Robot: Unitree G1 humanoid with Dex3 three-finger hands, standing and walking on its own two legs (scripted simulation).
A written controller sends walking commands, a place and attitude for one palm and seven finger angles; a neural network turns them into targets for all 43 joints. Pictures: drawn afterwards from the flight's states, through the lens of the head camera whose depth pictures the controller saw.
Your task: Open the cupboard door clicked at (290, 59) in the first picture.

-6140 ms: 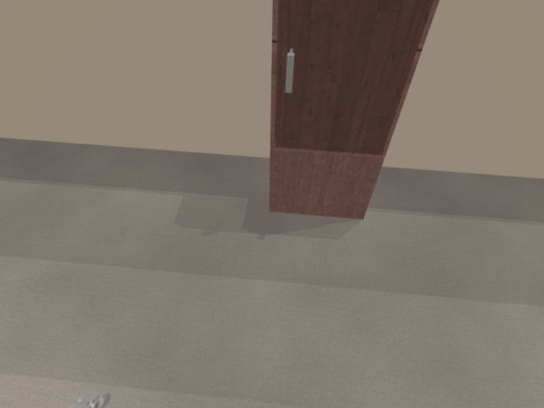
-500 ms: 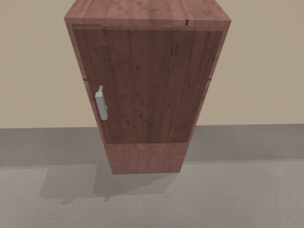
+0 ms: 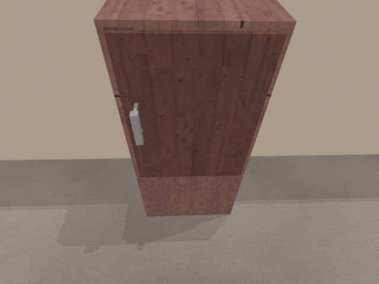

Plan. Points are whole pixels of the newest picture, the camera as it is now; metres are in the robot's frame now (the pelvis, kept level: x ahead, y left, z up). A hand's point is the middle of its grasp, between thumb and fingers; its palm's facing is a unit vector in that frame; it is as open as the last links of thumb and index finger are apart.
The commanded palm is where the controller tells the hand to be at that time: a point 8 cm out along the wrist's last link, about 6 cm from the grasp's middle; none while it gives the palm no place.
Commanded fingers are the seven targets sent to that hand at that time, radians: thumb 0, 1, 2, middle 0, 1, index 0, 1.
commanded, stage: look again from close up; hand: left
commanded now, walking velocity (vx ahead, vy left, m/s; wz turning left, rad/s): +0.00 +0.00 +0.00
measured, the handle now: (137, 124) +0.55 +0.19 -0.01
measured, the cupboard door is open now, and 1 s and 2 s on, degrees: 0 0 0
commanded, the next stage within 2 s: raise the hand with hooked fingers in 0.20 s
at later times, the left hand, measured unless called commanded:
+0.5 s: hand (93, 261) +0.17 +0.20 -0.01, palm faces +0.26 -0.96 -0.12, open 7.6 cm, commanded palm +0.09 +0.25 -0.05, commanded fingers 0.00 0.64 0.79 -0.22 -0.47 -0.22 -0.47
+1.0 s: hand (103, 254) +0.19 +0.19 -0.04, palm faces +0.00 -1.00 -0.08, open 10.3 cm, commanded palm +0.15 +0.26 -0.03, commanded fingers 0.00 0.06 0.54 -0.26 -0.84 -0.26 -0.84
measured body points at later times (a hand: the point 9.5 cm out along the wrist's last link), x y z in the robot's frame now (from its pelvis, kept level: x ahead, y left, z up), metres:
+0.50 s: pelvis -0.04 +0.01 -0.01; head -0.03 +0.00 +0.44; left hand +0.15 +0.25 +0.00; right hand +0.09 -0.24 -0.12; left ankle +0.05 +0.11 -0.73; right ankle -0.06 -0.14 -0.73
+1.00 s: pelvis -0.04 -0.03 -0.10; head +0.03 -0.02 +0.34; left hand +0.18 +0.25 -0.03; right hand +0.17 -0.25 -0.18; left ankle +0.05 +0.11 -0.73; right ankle -0.06 -0.14 -0.73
